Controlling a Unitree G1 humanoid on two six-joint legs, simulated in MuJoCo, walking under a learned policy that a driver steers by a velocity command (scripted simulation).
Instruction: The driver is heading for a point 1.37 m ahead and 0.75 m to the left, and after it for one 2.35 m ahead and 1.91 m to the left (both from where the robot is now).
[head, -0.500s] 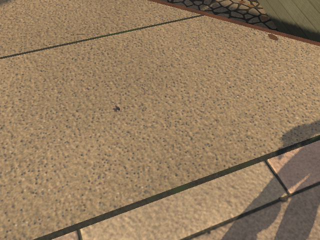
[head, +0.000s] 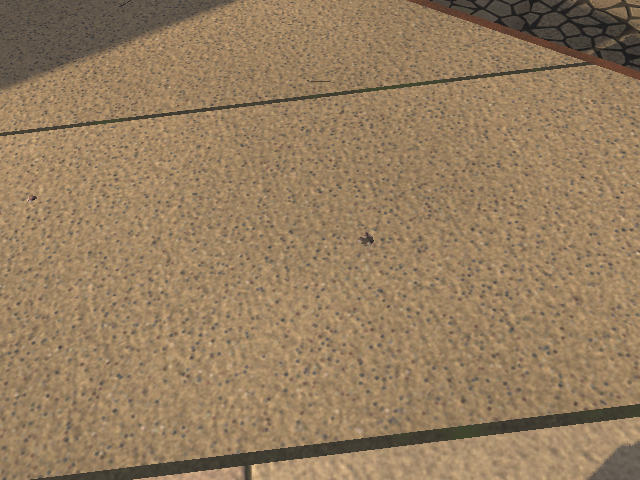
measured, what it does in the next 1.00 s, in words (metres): steps on the spot, turning left: left foot, then right foot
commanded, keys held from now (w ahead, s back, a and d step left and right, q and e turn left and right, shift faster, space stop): q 0.84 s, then no key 0.16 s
